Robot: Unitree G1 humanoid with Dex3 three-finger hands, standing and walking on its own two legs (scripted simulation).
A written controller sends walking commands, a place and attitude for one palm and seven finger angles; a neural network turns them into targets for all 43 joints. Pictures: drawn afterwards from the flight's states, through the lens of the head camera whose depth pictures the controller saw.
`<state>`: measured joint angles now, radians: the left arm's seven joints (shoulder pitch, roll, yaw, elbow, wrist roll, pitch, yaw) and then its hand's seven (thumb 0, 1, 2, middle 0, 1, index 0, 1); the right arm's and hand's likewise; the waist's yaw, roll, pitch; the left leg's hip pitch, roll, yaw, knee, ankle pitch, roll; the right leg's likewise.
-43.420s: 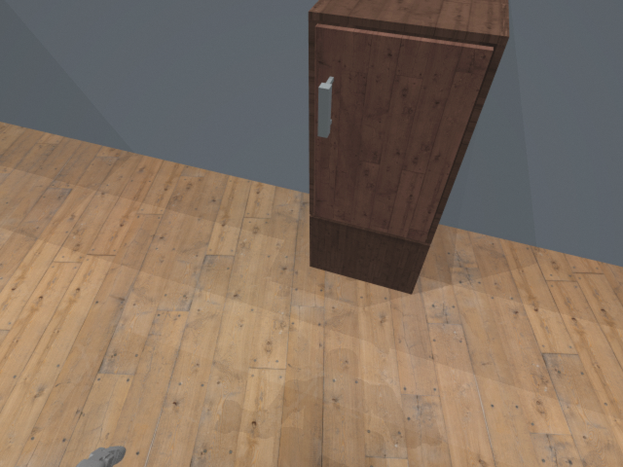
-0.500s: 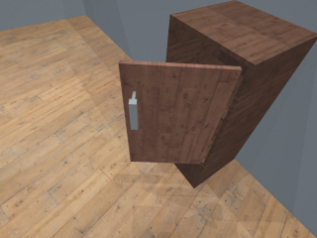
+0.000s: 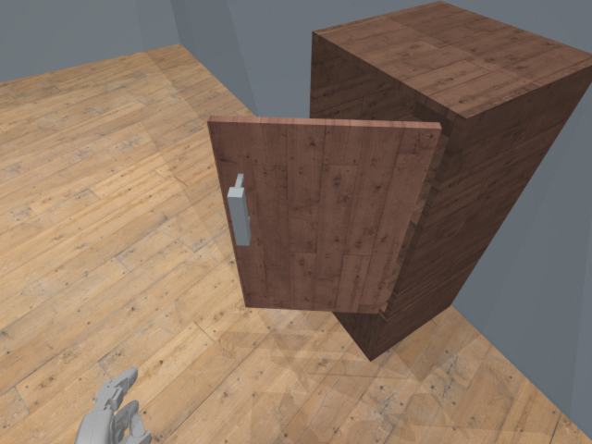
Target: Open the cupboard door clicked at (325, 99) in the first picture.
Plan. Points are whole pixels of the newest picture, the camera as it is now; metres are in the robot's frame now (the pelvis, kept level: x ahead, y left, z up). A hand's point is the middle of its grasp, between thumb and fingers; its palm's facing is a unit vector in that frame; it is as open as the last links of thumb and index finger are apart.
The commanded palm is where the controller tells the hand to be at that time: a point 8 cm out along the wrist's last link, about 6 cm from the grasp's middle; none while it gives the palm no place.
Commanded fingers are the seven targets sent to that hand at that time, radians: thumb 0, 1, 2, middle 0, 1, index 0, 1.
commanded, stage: raise the hand with hooked fingers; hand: left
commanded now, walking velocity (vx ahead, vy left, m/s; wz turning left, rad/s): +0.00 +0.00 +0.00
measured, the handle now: (242, 209) +0.52 +0.11 +0.00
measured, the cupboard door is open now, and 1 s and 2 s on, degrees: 55 55 55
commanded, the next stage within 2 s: move the hooked fingers beside the handle in 1.92 s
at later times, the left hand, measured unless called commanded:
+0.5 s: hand (162, 404) +0.19 +0.18 -0.03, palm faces +0.01 -1.00 -0.08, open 10.2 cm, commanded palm +0.17 +0.24 -0.02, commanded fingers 0.00 0.08 0.55 -0.26 -0.82 -0.26 -0.82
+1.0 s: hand (136, 355) +0.24 +0.23 -0.01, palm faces -0.01 -1.00 -0.05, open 13.1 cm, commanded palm +0.22 +0.28 +0.00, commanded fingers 0.00 -0.50 0.30 -0.30 -1.20 -0.30 -1.20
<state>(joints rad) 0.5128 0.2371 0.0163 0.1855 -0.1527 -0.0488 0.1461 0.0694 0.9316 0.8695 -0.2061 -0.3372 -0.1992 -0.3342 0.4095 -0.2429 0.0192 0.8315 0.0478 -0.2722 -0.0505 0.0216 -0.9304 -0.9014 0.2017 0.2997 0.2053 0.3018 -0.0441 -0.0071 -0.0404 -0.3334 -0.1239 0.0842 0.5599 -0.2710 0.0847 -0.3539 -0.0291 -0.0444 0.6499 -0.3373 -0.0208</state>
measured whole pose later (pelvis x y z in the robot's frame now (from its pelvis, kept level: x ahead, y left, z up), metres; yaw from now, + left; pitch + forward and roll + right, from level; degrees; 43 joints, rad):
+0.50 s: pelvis +0.00 -0.06 -0.08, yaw +2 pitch +16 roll -2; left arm 0.33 0.30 0.30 0.16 -0.38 -0.51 -0.50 0.01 0.30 0.64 -0.24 -0.68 -0.24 -0.68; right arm 0.13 -0.24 0.03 0.57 0.03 -0.22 -0.04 0.01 -0.91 -0.90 0.20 0.30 0.20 0.30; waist 0.05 0.01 -0.12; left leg -0.94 -0.01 -0.03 1.18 -0.53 0.02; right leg -0.87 0.07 -0.19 1.11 -0.54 -0.10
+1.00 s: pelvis +0.00 -0.01 -0.05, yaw +0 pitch +14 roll -3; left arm 0.24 0.33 0.32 0.20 -0.37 -0.43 -0.42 0.00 -0.28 0.39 -0.29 -1.06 -0.28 -1.06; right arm 0.27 -0.30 0.00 0.56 0.04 -0.23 -0.05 0.01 -0.91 -0.90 0.20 0.30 0.20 0.30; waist -0.02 0.02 -0.12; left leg -0.80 -0.03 0.05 1.02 -0.47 0.09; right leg -0.76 0.05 -0.11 0.97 -0.46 -0.05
